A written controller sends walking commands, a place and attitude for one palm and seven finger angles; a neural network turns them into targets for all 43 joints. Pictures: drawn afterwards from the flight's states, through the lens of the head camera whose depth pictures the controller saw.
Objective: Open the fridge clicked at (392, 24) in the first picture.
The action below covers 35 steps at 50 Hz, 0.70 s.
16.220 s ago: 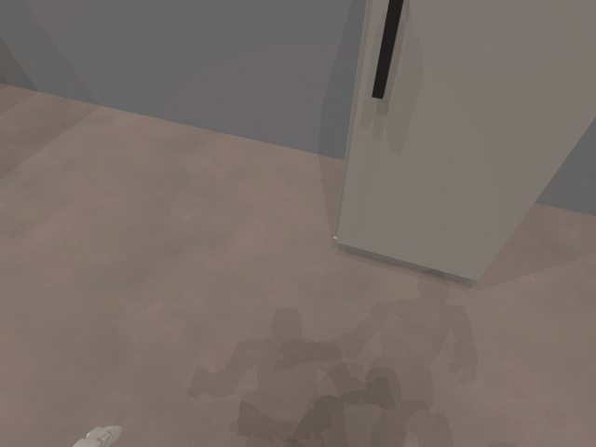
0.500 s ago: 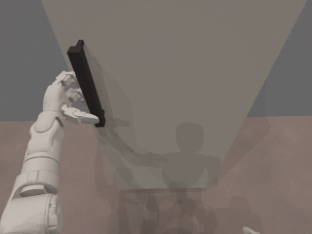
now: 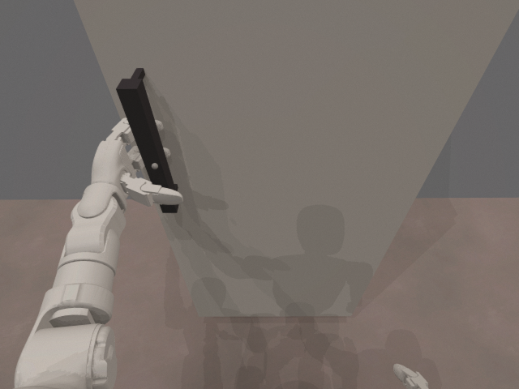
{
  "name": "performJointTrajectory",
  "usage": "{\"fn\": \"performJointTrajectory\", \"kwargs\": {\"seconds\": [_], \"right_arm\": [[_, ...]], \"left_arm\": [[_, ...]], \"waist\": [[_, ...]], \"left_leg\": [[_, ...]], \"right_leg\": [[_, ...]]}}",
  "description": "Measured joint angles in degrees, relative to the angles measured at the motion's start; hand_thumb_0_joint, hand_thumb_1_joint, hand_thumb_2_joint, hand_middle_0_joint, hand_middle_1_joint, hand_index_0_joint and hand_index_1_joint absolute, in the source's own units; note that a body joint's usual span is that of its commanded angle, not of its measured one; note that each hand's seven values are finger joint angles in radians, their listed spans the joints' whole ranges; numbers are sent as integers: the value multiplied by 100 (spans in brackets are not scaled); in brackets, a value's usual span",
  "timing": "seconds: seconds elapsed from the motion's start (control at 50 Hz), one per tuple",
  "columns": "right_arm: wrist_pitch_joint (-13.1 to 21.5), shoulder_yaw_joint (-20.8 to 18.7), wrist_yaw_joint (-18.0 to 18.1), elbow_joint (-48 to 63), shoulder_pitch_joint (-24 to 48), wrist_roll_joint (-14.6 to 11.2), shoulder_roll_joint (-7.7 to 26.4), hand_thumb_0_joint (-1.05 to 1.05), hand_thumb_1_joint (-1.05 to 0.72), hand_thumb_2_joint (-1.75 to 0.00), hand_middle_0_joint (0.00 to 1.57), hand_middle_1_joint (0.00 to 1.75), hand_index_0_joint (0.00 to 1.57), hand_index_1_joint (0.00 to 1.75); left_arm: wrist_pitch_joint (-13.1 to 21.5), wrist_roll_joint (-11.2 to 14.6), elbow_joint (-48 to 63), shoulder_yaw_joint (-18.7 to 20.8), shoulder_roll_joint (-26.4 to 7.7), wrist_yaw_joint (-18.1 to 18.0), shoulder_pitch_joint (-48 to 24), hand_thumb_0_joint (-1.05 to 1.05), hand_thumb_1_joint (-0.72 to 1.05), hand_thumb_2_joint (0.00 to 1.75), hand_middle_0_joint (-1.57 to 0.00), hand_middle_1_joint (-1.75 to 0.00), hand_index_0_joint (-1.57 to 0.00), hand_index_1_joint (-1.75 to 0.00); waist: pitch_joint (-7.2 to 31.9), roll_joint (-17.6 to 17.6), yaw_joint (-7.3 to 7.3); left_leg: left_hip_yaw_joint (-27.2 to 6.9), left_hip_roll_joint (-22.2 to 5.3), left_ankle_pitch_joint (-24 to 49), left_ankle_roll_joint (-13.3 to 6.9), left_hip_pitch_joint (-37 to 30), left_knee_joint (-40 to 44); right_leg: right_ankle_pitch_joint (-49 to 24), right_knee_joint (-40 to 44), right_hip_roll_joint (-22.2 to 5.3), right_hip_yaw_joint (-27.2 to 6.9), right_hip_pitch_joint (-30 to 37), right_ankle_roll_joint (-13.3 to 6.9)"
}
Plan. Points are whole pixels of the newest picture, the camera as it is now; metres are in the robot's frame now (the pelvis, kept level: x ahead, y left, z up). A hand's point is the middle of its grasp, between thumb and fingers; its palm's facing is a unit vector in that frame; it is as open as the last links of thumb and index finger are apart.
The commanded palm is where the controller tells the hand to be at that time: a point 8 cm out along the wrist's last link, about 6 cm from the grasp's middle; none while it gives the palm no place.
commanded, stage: slide the fingers in behind the handle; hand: left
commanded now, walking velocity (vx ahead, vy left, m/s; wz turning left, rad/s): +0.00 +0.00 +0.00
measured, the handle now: (157, 148) +0.46 +0.19 +0.14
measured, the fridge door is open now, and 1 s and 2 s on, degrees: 0 0 0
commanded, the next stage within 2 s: grip the handle and tug to test in 0.88 s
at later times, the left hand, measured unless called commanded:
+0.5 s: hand (158, 170) +0.40 +0.17 +0.15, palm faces +0.05 -1.00 +0.00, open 14.0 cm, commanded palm +0.37 +0.22 +0.15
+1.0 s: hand (160, 168) +0.40 +0.17 +0.15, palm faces +0.05 -1.00 +0.00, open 14.1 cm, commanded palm +0.37 +0.22 +0.15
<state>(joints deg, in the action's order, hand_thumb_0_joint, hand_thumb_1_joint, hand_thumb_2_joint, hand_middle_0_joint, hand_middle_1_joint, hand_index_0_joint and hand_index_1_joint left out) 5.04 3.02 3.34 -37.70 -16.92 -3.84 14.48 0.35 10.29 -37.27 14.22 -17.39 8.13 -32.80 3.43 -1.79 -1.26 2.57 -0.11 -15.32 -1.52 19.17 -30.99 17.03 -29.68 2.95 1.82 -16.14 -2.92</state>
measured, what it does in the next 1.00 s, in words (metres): stands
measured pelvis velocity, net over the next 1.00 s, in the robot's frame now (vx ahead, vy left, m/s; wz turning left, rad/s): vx -0.01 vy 0.01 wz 0.00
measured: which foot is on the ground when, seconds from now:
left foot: down 0.00-1.00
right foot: down 0.00-1.00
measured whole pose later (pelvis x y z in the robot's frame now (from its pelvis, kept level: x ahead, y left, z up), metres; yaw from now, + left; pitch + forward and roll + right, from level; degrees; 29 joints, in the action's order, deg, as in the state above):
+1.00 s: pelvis -0.01 +0.01 +0.00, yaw +0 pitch +2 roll -1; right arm 4.8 2.8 3.2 -39.2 -16.5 -3.4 14.0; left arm -0.8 9.5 -35.1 10.6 -14.2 4.1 -33.8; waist 2.6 -1.6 -0.9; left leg 2.5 0.5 -14.2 -2.3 18.6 -30.4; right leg 15.7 -28.7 2.3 1.9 -15.3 -2.1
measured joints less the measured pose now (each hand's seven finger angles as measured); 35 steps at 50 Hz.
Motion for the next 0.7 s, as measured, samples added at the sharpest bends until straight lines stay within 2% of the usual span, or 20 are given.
{"fn": "performJointTrajectory", "kwargs": {"seconds": [0.22,0.4,0.5,0.7], "right_arm": [[-9,-66,2,-72,-12,3,36,2,-90,-90,20,30,20,30],[-62,-25,-8,-14,103,18,-37,2,-90,-90,20,30,20,30],[-15,-22,2,-9,140,28,-47,2,-90,-90,20,30,20,30],[-13,5,-3,-133,86,47,-77,2,-90,-90,20,30,20,30]], "left_arm": [[-64,67,376,-137,136,-30,133,-1,-50,30,-30,-120,-30,-121],[-233,9,474,-161,223,-191,230,-1,-50,30,-30,-120,-30,-121],[-186,-46,464,-274,270,-320,134,-1,-50,30,-29,-119,-29,-120],[-100,-44,274,-321,321,-341,-51,-1,-50,30,-29,-120,-29,-120]], "waist": [[-15,-9,40],[-15,29,18],[-83,10,24],[-51,18,34]], "left_leg": [[9,22,8,-30,-55,28],[33,25,36,-51,-103,42],[17,39,63,-63,-77,28],[10,64,96,-83,-66,55]], "right_leg": [[-26,56,-21,-11,67,32],[-64,74,-25,-34,111,53],[-94,78,-40,-16,101,64],[-118,96,-64,-8,91,86]]}}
